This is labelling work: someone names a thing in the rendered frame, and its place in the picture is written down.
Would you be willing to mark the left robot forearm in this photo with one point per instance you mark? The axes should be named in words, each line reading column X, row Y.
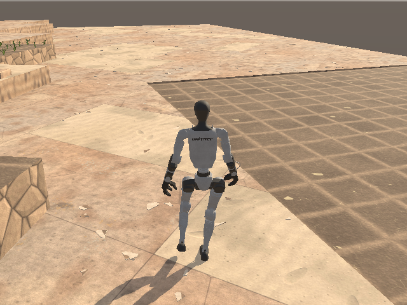
column 170, row 170

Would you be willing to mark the right robot upper arm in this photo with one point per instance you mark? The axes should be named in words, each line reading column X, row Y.
column 225, row 144

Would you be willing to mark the humanoid robot head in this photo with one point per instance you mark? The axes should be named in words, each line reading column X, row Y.
column 202, row 109

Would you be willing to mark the robot right hand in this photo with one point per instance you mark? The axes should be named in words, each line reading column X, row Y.
column 228, row 177

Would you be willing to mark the robot left hand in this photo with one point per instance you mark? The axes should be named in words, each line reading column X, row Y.
column 166, row 186

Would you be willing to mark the right robot forearm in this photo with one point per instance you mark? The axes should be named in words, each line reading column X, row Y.
column 231, row 167

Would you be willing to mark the left robot upper arm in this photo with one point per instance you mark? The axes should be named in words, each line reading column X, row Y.
column 178, row 146

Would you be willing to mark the robot left foot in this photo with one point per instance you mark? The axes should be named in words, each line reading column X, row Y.
column 181, row 247

